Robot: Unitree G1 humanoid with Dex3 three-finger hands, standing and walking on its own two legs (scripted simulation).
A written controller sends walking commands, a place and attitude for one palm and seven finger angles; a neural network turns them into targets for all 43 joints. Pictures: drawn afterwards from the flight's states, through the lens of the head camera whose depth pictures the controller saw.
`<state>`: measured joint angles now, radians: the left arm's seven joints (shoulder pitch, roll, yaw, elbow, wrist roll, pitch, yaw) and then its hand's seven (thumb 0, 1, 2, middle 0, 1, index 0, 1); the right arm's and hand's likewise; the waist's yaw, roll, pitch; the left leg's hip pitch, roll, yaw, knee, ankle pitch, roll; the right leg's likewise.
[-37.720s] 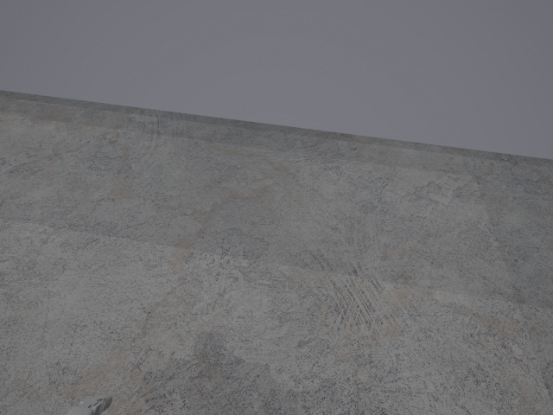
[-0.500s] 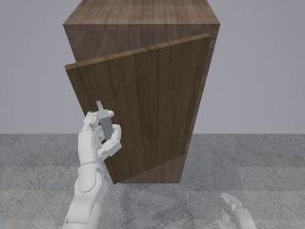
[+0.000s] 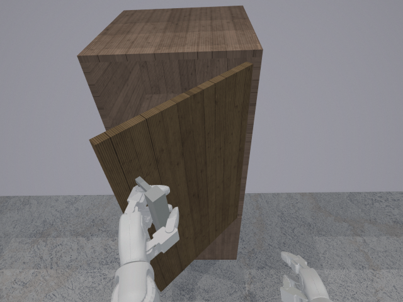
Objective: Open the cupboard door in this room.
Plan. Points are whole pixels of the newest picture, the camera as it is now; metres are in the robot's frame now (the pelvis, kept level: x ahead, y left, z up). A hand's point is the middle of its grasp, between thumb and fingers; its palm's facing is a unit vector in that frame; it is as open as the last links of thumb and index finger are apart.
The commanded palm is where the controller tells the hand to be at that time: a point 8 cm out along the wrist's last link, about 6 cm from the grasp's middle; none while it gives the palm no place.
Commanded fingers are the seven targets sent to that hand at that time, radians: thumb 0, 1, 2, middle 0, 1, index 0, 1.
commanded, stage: open thumb and fingers to let go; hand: left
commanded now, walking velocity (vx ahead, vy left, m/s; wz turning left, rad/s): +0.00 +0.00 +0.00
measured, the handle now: (153, 209) +0.27 +0.10 +0.10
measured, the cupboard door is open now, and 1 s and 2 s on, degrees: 45 37 46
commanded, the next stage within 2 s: slide the hand sideways off the handle in 0.86 s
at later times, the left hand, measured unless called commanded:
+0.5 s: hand (157, 224) +0.24 +0.08 +0.10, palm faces +0.34 -0.94 -0.01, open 11.6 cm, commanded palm +0.19 +0.10 +0.10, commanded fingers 0.00 -0.50 0.30 -0.28 -1.10 -0.28 -1.10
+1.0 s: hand (156, 221) +0.25 +0.09 +0.10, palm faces +0.25 -0.97 -0.02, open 15.5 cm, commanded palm +0.19 +0.09 +0.10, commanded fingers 0.00 -0.50 0.30 -0.15 -0.30 -0.15 -0.30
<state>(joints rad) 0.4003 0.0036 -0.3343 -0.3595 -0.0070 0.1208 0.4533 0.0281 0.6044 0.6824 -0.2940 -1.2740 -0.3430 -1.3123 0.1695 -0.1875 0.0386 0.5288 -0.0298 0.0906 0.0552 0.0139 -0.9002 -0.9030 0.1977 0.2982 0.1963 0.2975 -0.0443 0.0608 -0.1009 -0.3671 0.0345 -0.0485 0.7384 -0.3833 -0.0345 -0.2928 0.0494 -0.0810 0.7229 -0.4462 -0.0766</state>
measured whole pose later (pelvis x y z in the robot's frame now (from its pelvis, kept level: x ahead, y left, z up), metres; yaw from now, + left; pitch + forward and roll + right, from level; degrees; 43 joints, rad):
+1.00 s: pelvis -0.02 +0.03 -0.01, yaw +1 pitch +1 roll -1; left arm 0.18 -0.04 -0.34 -0.17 0.06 0.05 0.52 -0.01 -0.50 0.30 -0.27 -0.51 -0.25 -0.52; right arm 0.15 -0.17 0.03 0.56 -0.03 0.02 0.06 0.01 -0.90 -0.90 0.20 0.30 0.20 0.30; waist 0.00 0.05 -0.06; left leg -0.45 0.00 -0.05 0.80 -0.37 -0.01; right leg -0.37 0.01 -0.08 0.78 -0.43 -0.04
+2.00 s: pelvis -0.01 +0.03 -0.02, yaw -1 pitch +5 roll +0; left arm 0.80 0.12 -0.17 -0.57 -0.10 -0.20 -0.01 -0.01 -0.49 0.31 -0.16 -0.30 -0.17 -0.30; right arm 0.29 -0.21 0.02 0.36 0.01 -0.03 0.01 0.02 -0.90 -0.90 0.20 0.30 0.20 0.30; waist 0.01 0.05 -0.11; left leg -0.57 0.01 -0.03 0.91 -0.44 -0.01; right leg -0.50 0.02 -0.06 0.90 -0.50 -0.04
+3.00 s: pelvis -0.01 +0.05 +0.00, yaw -1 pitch +2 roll -2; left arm 0.69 0.30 0.11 -0.62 -0.07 -0.01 0.08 -0.01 -0.19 0.44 -0.17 -0.30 -0.17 -0.30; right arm 0.26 -0.20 0.06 0.46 0.02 -0.10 -0.11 0.02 -0.90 -0.90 0.20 0.30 0.20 0.30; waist 0.06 0.06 -0.08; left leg -0.40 0.00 -0.02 0.74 -0.37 0.02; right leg -0.31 0.02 -0.05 0.68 -0.40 -0.01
